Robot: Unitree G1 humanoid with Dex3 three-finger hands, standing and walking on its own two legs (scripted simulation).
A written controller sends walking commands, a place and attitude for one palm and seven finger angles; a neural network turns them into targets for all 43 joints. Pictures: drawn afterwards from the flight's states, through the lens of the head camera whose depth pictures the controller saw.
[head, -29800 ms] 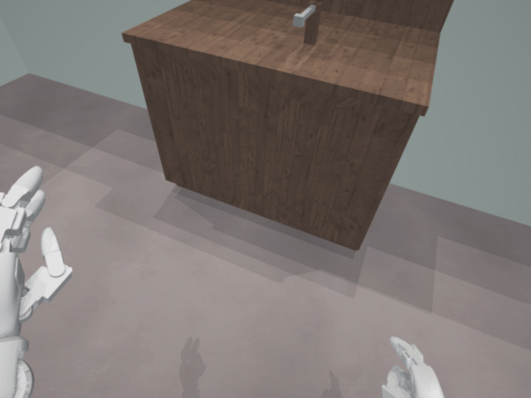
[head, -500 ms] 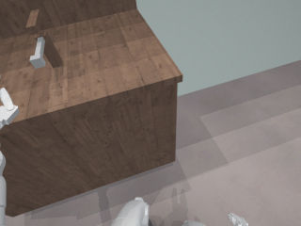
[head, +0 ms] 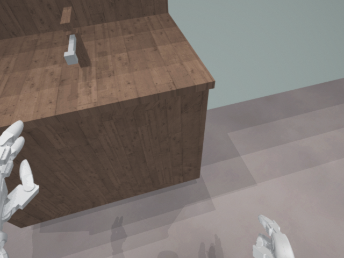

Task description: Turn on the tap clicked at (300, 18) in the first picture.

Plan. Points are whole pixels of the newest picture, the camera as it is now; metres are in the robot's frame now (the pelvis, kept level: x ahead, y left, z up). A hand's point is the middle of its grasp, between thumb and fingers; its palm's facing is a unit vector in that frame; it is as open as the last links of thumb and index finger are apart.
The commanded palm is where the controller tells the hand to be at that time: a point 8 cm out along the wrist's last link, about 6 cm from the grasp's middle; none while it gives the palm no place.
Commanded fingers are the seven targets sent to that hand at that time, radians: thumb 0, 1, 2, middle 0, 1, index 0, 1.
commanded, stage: bring the hand home and regain balance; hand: left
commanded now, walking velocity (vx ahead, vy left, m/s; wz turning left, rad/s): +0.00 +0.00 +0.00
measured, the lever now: (71, 57) +0.60 +0.32 +0.16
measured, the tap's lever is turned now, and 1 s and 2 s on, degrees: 0 0 0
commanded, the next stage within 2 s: come to a stop and stand still in 0.50 s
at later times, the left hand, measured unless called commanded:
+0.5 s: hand (15, 198) +0.18 +0.26 +0.16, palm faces +0.40 -0.80 -0.46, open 7.4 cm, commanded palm +0.13 +0.30 +0.19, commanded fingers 0.00 0.90 0.90 -0.20 -0.30 -0.20 -0.30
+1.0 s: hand (19, 169) +0.23 +0.27 +0.17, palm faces +0.42 -0.81 -0.42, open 7.4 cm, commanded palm +0.17 +0.31 +0.19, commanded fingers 0.00 0.90 0.90 -0.20 -0.30 -0.20 -0.30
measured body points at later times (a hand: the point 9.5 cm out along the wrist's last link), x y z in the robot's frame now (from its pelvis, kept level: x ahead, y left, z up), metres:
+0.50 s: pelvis -0.03 +0.01 +0.00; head -0.01 +0.00 +0.45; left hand +0.16 +0.30 +0.19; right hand +0.13 -0.22 -0.10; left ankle +0.00 +0.15 -0.73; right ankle +0.07 -0.08 -0.73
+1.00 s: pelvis +0.02 +0.03 +0.01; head +0.05 +0.02 +0.46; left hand +0.20 +0.31 +0.20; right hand +0.20 -0.19 -0.09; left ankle +0.00 +0.15 -0.73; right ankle +0.08 -0.08 -0.73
